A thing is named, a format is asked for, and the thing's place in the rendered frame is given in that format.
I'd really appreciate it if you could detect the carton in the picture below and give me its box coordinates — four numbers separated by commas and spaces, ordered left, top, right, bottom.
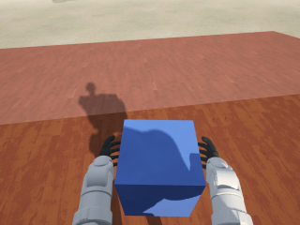
114, 119, 206, 217

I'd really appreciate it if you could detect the robot right forearm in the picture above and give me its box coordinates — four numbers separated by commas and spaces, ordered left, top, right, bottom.
205, 157, 253, 225

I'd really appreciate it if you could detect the left robot hand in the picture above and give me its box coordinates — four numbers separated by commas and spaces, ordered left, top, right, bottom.
98, 135, 121, 167

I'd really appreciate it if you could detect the robot left forearm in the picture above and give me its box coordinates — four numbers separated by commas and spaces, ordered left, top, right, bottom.
72, 156, 114, 225

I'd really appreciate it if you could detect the right robot hand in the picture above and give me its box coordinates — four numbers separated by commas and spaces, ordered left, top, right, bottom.
198, 136, 219, 169

